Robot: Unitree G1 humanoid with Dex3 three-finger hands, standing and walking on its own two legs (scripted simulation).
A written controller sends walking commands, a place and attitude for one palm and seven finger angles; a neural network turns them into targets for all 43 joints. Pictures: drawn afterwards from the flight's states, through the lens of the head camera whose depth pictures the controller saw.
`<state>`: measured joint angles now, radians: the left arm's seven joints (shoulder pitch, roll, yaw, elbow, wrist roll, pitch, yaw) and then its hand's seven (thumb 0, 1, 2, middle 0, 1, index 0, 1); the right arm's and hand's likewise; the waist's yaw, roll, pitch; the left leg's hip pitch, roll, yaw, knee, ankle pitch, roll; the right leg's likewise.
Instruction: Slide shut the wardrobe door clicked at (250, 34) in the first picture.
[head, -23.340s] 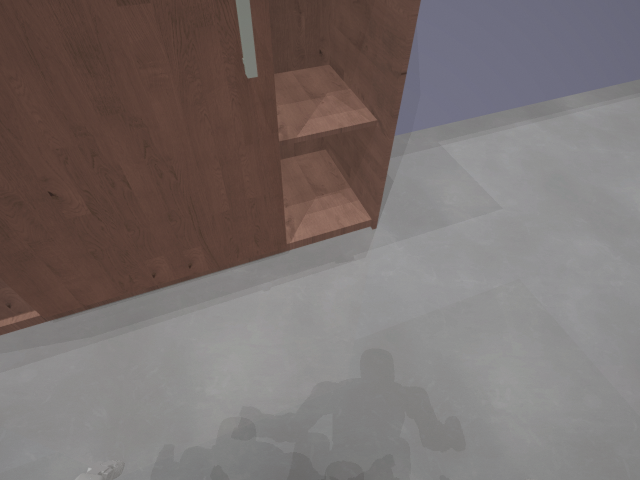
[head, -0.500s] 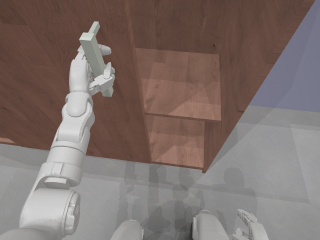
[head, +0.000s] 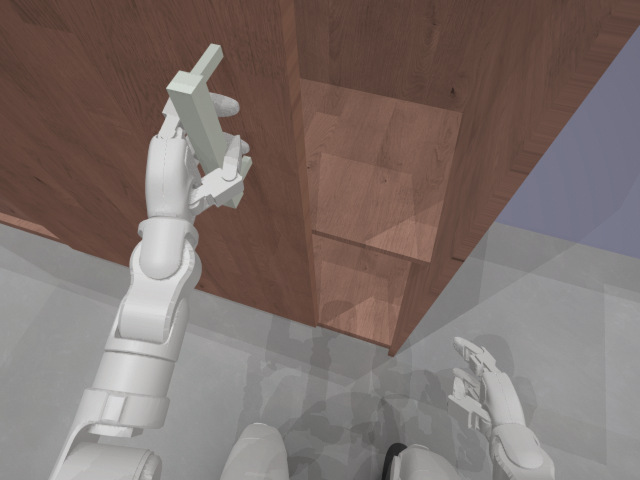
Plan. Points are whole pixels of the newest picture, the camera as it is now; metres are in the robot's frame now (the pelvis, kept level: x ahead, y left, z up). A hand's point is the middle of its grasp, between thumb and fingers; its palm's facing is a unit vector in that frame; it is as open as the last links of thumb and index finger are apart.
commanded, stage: step sideways, sliding the door along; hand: left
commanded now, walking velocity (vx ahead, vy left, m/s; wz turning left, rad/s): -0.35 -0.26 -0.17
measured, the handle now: (222, 135) +0.42 +0.20 +0.13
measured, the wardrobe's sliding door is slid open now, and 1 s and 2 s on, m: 0.22 0.00 0.00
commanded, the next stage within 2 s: stop walking and hold the door there in 1.00 s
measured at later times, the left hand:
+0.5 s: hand (393, 221) +0.35 +0.00 +0.13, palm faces +0.02 -0.99 -0.12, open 6.1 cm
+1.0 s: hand (456, 230) +0.35 -0.05 +0.13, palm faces +0.25 -0.97 -0.04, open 6.4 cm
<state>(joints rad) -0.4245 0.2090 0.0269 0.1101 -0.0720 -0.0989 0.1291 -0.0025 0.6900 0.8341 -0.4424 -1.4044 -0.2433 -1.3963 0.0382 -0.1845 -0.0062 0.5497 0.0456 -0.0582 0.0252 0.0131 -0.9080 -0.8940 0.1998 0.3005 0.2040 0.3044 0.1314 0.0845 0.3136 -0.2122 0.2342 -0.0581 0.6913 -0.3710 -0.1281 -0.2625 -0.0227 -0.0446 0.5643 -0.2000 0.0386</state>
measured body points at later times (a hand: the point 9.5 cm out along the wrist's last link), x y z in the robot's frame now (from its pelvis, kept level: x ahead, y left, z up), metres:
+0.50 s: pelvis -0.01 -0.10 +0.01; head +0.09 -0.11 +0.44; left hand +0.34 +0.06 +0.13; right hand +0.19 -0.32 -0.10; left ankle -0.01 +0.06 -0.72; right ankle +0.06 -0.19 -0.72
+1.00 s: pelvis -0.08 -0.23 +0.01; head -0.01 -0.22 +0.45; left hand +0.33 +0.00 +0.14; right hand +0.06 -0.48 -0.10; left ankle -0.04 -0.07 -0.72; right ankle -0.07 -0.33 -0.66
